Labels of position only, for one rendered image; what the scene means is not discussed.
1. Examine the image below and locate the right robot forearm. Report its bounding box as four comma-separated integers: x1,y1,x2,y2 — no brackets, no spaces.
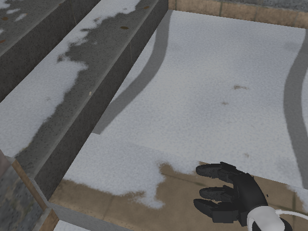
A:
246,206,293,231

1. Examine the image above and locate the right robot hand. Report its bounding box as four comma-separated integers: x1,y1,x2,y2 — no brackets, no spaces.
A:
193,162,269,227

